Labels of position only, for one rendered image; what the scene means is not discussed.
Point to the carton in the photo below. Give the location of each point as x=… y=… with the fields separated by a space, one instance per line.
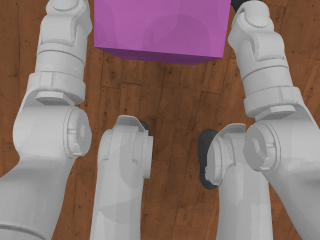
x=186 y=32

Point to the right robot forearm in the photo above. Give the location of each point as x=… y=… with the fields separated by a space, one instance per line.
x=264 y=70

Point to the right robot hand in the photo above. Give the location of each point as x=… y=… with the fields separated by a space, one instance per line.
x=237 y=3

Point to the robot shin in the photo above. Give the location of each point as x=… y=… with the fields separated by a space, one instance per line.
x=231 y=128
x=105 y=142

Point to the left robot forearm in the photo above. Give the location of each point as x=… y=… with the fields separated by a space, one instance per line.
x=61 y=56

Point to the right robot upper arm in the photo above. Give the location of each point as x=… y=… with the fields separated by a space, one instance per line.
x=287 y=153

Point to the robot right shin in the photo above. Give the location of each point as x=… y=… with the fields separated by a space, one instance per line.
x=231 y=128

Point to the robot left shin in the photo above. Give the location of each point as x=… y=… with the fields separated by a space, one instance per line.
x=105 y=142

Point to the left robot upper arm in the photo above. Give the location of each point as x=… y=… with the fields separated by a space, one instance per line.
x=48 y=139

